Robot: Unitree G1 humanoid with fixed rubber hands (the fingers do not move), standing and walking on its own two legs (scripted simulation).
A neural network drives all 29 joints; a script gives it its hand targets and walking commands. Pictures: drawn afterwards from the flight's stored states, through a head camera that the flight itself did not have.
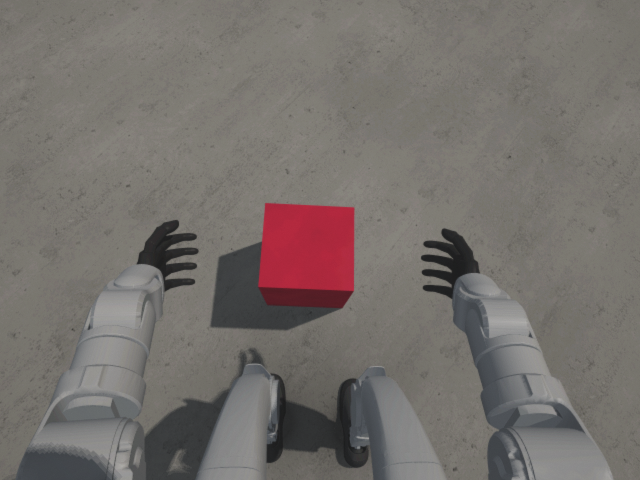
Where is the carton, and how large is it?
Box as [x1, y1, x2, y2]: [258, 203, 353, 307]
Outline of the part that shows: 265,203 258,287 267,304 342,307 353,291 353,207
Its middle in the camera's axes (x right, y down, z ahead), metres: -0.03 +0.05 +1.00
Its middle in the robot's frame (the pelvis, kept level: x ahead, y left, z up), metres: +0.51 +0.01 -0.56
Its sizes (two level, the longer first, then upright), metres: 0.210 0.200 0.250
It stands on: the floor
